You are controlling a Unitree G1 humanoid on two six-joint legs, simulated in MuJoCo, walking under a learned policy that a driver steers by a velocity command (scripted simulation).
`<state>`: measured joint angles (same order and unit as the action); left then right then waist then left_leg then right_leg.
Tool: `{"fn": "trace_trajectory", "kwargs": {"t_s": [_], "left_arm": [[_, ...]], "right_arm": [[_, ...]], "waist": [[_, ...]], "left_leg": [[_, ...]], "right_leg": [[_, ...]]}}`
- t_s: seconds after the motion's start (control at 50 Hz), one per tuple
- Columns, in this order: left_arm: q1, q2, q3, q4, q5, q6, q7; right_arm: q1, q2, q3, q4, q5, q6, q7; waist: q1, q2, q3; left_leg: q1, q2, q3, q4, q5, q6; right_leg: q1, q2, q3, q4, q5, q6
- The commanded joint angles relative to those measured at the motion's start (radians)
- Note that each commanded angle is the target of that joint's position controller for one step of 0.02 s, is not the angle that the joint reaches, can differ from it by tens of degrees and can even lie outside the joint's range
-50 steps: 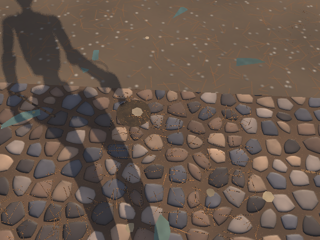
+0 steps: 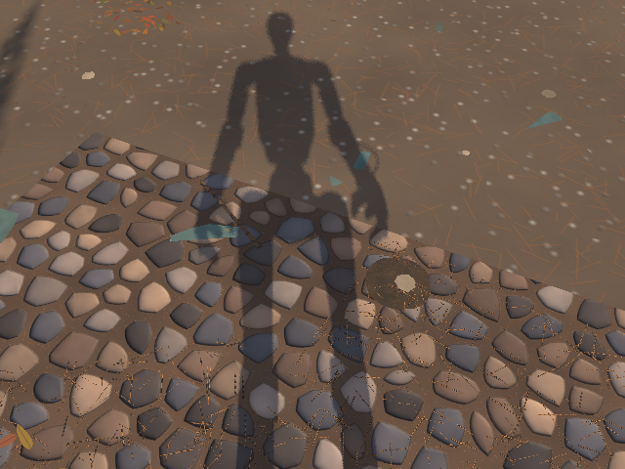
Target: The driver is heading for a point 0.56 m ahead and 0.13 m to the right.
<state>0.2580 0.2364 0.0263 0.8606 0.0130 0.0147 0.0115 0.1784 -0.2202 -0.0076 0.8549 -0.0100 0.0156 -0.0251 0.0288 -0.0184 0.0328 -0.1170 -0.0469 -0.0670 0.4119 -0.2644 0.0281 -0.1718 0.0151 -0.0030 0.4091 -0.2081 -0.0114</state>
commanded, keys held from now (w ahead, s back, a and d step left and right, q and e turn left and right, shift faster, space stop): no key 1.00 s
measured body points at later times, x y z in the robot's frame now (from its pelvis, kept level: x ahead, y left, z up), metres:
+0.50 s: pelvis -0.01 +0.01 +0.00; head +0.00 +0.01 +0.45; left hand +0.01 +0.25 -0.15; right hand +0.01 -0.24 -0.15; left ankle -0.03 +0.11 -0.74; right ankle +0.01 -0.11 -0.74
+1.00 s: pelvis +0.00 +0.00 +0.00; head +0.01 +0.00 +0.45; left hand -0.01 +0.23 -0.16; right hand -0.02 -0.22 -0.16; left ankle -0.03 +0.11 -0.74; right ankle +0.01 -0.11 -0.74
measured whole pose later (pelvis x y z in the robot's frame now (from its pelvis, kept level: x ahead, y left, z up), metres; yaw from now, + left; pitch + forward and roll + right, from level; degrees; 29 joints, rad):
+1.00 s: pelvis +0.00 +0.00 +0.00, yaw +0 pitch -1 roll +0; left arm 0.27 0.16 0.00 1.16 0.01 0.01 0.04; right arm 0.29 -0.16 0.01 1.16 -0.01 0.00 -0.05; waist 0.01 0.00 0.03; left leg -0.11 -0.05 -0.06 0.39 -0.25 0.03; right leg -0.18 0.01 0.01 0.41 -0.20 -0.01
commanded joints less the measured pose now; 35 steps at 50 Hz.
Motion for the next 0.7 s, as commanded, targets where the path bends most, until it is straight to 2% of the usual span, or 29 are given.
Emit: {"fn": "trace_trajectory", "kwargs": {"t_s": [0.02, 0.16, 0.34, 0.7], "left_arm": [[0.007, 0.102, 0.024, -0.008, -0.001, -0.013, 0.004], [0.007, 0.088, 0.019, 0.091, 0.000, -0.008, 0.009], [0.011, 0.074, 0.008, 0.183, -0.001, -0.008, 0.017], [0.040, 0.028, -0.013, 0.271, -0.002, -0.011, 0.026]], "right_arm": [[0.024, -0.126, -0.025, 0.000, 0.002, -0.015, -0.008], [0.025, -0.120, -0.019, 0.081, 0.001, -0.020, -0.011], [0.062, -0.102, -0.010, 0.171, 0.002, -0.023, -0.015], [0.142, -0.048, 0.007, 0.270, 0.001, -0.020, -0.021]], "waist": [[-0.017, 0.078, -0.002], [-0.013, 0.034, 0.020], [-0.015, 0.023, 0.021], [-0.022, 0.018, 0.034]], "left_leg": [[-0.040, 0.131, -0.120, -0.095, 0.197, 0.034], [-0.076, 0.123, -0.120, -0.126, 0.121, 0.039], [-0.080, 0.112, -0.107, -0.134, 0.110, 0.038], [-0.072, 0.104, -0.083, -0.107, 0.145, 0.032]], "right_leg": [[0.030, -0.076, 0.083, -0.051, 0.133, -0.013], [0.052, -0.085, 0.089, -0.068, 0.112, -0.011], [0.057, -0.094, 0.092, -0.071, 0.103, -0.016], [0.025, -0.096, 0.095, -0.065, 0.102, -0.023]]}}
